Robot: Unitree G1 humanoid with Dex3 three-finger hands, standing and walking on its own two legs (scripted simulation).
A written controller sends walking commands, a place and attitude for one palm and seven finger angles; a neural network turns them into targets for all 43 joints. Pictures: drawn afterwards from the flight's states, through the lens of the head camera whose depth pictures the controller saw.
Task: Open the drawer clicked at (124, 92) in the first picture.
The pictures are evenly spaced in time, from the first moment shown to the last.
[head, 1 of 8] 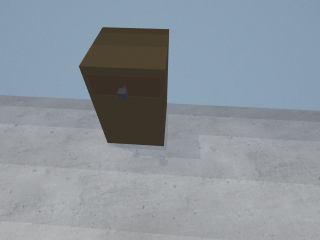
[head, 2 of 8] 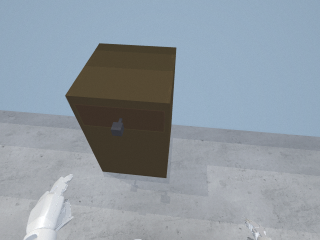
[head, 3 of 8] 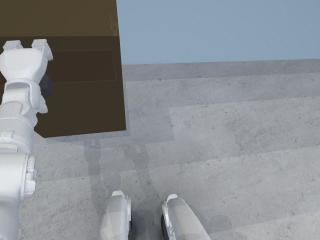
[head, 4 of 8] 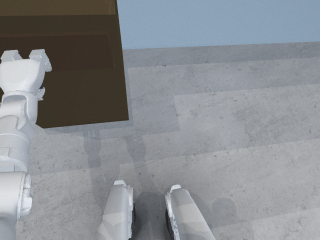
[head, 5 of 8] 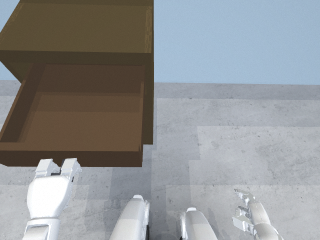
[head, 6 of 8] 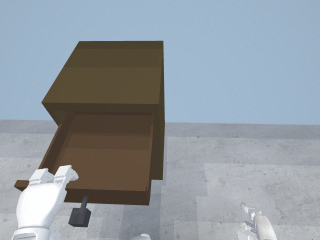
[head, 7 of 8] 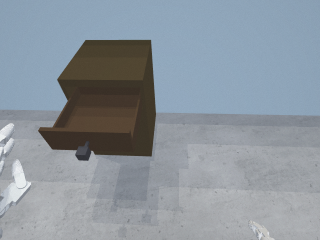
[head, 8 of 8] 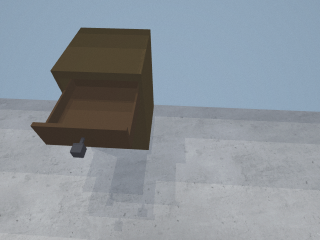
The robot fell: no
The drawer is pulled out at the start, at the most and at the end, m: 0.00 0.30 0.30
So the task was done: yes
